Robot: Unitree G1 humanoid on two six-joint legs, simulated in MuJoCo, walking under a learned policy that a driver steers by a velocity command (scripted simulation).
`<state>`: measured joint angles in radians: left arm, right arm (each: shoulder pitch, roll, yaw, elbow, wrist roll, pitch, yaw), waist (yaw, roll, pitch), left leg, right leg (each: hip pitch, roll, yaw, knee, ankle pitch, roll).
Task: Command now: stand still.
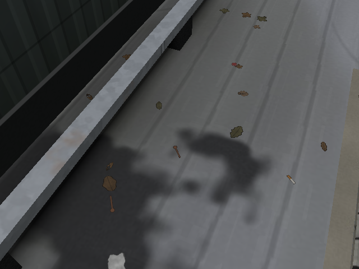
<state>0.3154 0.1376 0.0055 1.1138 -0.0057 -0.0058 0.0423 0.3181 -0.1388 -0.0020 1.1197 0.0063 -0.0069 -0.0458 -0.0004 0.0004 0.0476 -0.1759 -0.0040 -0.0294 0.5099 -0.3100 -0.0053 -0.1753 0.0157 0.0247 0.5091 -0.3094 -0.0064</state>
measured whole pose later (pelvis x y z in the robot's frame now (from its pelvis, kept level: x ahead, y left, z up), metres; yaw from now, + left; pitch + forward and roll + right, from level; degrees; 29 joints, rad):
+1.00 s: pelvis +0.07 +0.03 +0.00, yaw +0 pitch +1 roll +0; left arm 0.38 0.20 0.03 1.03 -0.04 -0.11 0.00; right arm 0.46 -0.16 -0.03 1.06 0.01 -0.13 0.01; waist -0.03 -0.02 -0.03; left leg -0.13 -0.04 0.02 0.47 -0.36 0.05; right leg -0.44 0.01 0.04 1.15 -0.36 -0.07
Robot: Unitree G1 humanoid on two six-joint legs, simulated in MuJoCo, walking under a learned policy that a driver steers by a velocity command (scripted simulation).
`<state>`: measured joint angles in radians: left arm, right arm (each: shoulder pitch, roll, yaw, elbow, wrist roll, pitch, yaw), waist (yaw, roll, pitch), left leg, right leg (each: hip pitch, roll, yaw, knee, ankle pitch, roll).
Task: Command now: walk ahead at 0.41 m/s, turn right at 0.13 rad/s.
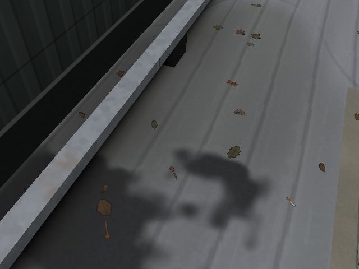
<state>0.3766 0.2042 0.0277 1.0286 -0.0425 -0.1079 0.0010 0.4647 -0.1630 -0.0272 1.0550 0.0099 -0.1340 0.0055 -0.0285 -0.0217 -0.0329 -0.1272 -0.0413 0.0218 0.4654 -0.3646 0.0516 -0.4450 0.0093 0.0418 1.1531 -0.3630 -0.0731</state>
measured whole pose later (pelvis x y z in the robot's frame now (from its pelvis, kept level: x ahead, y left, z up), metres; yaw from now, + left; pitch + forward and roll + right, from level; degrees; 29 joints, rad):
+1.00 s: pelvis +0.53 -0.08 +0.01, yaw -31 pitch +2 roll +1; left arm 0.27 0.29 0.05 0.74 -0.03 -0.05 0.00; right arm 0.27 -0.25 -0.05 0.75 -0.01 -0.12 0.01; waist -0.02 -0.05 -0.01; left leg -0.25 -0.03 0.04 0.39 -0.18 0.03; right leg -0.55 -0.01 0.08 1.17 -0.32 -0.03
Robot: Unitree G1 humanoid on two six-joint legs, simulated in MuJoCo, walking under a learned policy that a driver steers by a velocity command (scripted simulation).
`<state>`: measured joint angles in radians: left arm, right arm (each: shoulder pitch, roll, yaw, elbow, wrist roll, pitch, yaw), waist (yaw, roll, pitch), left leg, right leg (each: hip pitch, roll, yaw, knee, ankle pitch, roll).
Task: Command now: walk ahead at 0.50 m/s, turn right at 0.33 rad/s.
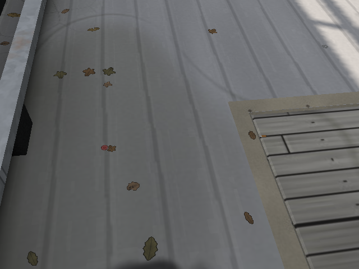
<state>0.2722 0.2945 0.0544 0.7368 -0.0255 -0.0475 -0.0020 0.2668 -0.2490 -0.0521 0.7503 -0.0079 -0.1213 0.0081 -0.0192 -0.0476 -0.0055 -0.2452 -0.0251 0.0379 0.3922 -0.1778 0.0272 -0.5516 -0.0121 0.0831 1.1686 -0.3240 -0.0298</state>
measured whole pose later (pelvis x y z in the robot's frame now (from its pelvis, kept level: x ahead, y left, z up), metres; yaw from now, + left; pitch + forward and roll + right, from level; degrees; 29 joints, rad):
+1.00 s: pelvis +0.50 +0.01 -0.01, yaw +17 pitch +2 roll +0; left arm 0.24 0.28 0.05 0.79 -0.01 -0.12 0.00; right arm 0.21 -0.29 -0.07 0.68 0.01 -0.05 0.04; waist 0.00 0.00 0.05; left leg -0.39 -0.09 0.02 0.54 -0.18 0.10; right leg -0.39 -0.05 0.03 1.24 -0.41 0.00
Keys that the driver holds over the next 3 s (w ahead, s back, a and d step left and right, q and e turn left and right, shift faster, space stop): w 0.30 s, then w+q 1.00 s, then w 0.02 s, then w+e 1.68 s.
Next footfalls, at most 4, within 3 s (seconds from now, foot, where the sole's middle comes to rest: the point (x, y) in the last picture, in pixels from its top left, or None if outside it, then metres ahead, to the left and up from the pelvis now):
0.32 right None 0.30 -0.16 -0.78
0.88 left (153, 248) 0.59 0.10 -0.78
1.36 right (175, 177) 0.90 0.01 -0.78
1.80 left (109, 163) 0.98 0.31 -0.78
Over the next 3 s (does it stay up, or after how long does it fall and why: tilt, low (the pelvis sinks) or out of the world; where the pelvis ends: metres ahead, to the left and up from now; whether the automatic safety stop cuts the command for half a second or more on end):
stays up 1.53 0.19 0.00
